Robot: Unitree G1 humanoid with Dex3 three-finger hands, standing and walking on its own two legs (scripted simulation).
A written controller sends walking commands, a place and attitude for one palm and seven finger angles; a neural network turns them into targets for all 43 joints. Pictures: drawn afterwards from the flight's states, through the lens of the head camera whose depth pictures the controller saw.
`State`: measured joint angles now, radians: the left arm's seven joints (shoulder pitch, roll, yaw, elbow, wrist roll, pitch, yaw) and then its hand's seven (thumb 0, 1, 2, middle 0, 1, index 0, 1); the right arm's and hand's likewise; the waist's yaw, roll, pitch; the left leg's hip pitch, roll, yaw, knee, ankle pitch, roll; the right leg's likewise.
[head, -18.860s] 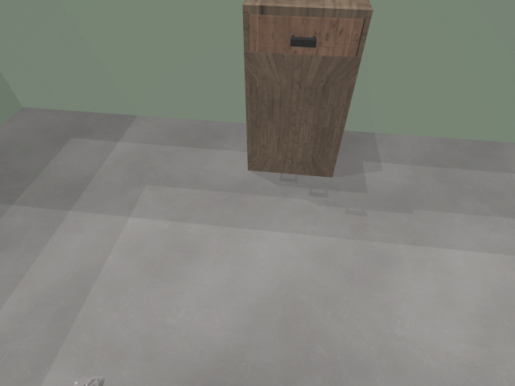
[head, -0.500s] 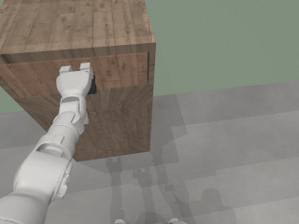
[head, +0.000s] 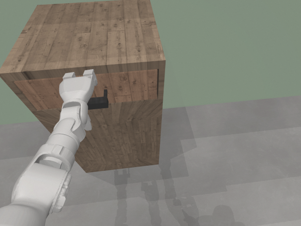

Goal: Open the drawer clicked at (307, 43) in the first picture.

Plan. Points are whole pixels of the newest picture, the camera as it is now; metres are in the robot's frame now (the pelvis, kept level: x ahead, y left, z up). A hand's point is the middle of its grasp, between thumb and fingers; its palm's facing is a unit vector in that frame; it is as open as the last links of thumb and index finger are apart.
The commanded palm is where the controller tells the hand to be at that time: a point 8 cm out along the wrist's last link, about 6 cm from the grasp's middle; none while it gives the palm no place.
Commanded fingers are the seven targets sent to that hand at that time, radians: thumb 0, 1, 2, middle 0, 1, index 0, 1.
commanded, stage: lift the fingers back up to retry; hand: left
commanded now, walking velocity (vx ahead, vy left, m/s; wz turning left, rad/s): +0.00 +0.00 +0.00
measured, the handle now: (92, 98) +0.51 +0.19 +0.01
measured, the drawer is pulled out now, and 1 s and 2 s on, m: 0.00 0.00 0.00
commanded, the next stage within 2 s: re-aim the fingers above the handle in 0.26 s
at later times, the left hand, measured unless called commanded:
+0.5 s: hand (84, 99) +0.46 +0.19 +0.07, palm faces -0.02 -0.03 -1.00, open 13.8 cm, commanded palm +0.44 +0.19 +0.13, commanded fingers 0.00 -0.50 0.30 -0.30 -1.20 -0.30 -1.20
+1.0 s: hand (82, 101) +0.45 +0.19 +0.07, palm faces -0.02 -0.03 -1.00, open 13.8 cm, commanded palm +0.43 +0.19 +0.13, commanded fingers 0.00 -0.50 0.30 -0.30 -1.20 -0.30 -1.20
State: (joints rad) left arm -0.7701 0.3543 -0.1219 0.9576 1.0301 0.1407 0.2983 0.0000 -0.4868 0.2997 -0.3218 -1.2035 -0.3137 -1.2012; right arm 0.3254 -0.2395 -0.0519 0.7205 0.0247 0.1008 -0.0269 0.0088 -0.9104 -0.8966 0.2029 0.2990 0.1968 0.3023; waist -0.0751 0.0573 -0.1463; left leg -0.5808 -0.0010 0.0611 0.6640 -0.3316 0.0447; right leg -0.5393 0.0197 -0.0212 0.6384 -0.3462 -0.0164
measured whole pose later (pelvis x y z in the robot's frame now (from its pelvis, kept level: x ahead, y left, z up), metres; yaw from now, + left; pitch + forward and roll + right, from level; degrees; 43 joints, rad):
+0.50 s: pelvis +0.01 -0.01 +0.00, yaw +1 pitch +12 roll +0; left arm -0.74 0.37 -0.13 0.89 1.03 0.12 0.23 0.00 -0.49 0.30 -0.32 -1.20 -0.32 -1.20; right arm 0.27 -0.24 -0.05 0.70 0.03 0.12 -0.04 0.01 -0.91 -0.90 0.20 0.30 0.20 0.30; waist -0.05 0.05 -0.13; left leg -0.51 0.00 0.05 0.61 -0.32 0.03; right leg -0.47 0.02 -0.03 0.61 -0.35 -0.03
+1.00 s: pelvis +0.00 -0.02 +0.01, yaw +1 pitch +11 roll +0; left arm -0.72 0.38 -0.13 0.90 1.02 0.10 0.23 0.00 -0.49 0.30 -0.32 -1.20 -0.31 -1.20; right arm 0.29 -0.25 -0.05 0.71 0.04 0.11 -0.03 0.01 -0.91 -0.90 0.20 0.30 0.20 0.30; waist -0.06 0.06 -0.13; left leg -0.49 0.00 0.05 0.60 -0.30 0.03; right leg -0.46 0.02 -0.03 0.60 -0.33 -0.04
